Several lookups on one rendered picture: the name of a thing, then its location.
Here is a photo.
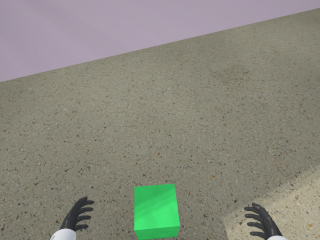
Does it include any carton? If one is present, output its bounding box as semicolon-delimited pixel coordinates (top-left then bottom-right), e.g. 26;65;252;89
134;183;180;240

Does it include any robot left hand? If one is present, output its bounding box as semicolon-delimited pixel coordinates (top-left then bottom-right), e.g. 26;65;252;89
59;196;94;232

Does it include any robot left forearm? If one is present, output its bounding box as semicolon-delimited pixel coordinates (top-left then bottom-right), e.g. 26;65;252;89
50;228;76;240

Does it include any robot right hand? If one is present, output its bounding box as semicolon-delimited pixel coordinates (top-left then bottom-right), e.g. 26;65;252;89
244;202;283;240

